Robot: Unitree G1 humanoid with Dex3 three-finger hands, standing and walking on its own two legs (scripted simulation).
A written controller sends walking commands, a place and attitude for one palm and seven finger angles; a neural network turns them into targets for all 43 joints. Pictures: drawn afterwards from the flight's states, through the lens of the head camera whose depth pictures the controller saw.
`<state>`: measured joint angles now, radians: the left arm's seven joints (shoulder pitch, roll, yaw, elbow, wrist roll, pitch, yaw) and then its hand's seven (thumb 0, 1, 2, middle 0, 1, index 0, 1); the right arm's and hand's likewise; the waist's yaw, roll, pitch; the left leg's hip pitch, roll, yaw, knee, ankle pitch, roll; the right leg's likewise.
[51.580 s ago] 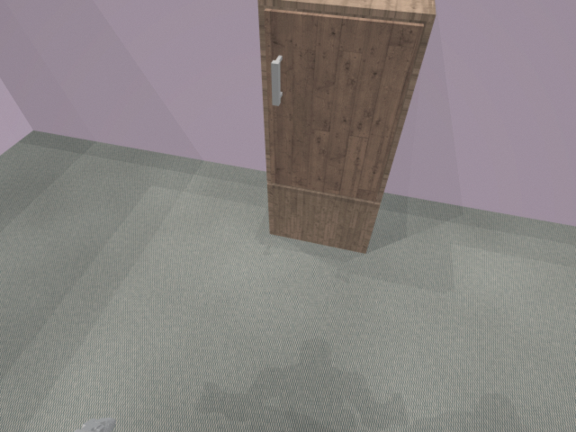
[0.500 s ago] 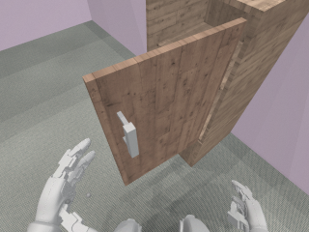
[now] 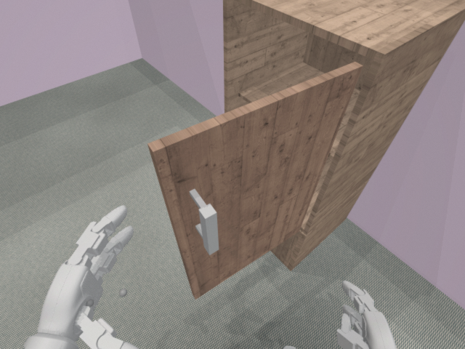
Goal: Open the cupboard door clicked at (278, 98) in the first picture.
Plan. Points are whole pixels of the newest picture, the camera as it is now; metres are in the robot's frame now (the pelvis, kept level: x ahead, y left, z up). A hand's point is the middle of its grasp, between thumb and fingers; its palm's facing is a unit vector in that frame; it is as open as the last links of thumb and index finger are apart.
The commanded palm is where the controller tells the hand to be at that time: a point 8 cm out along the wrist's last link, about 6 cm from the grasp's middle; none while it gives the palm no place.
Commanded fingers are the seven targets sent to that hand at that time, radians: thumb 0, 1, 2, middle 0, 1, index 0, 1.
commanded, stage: draw the hand back to the body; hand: left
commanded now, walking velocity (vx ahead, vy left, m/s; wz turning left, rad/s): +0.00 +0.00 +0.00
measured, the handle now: (203, 222) +0.32 +0.07 +0.06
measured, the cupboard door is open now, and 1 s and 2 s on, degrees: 83 83 83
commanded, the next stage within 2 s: step back with the hand held close in 1.18 s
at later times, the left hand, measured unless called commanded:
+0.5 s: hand (54, 262) +0.19 +0.23 +0.16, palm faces +0.34 -0.86 -0.39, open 12.7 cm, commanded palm +0.15 +0.27 +0.19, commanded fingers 0.00 0.41 0.69 -0.18 -0.30 -0.18 -0.30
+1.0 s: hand (28, 225) +0.21 +0.24 +0.21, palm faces +0.44 -0.80 -0.40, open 7.7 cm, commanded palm +0.16 +0.27 +0.23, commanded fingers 0.00 0.90 0.90 -0.20 -0.30 -0.20 -0.30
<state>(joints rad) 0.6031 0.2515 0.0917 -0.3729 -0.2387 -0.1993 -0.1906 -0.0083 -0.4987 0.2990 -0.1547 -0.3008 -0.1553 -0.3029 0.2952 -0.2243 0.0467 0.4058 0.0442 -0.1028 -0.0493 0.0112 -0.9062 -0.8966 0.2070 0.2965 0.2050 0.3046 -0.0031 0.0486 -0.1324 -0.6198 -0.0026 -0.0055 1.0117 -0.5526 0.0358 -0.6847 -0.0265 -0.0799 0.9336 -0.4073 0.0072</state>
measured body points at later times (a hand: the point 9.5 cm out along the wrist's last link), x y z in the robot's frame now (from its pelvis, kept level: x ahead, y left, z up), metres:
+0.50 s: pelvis +0.01 -0.01 +0.05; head +0.00 -0.02 +0.50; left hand +0.17 +0.27 +0.18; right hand +0.19 -0.22 -0.03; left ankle -0.03 +0.09 -0.68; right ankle +0.03 -0.13 -0.68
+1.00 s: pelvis +0.02 -0.02 +0.06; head +0.01 -0.04 +0.51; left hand +0.18 +0.28 +0.23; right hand +0.20 -0.25 -0.03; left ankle -0.03 +0.09 -0.68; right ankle +0.03 -0.13 -0.68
